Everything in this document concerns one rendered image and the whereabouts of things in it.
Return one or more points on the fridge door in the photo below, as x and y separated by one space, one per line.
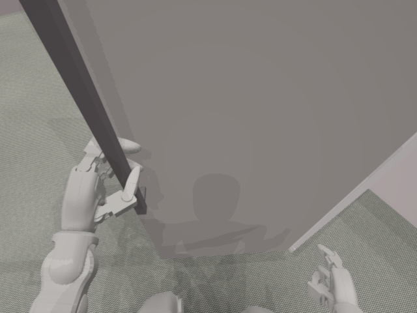
255 117

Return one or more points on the robot left thigh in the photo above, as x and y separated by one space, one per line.
163 303

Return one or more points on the robot right hand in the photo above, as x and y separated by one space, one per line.
338 288

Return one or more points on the robot left hand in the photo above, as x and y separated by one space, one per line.
85 189

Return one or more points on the left robot forearm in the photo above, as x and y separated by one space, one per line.
67 273

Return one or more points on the handle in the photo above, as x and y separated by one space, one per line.
50 24

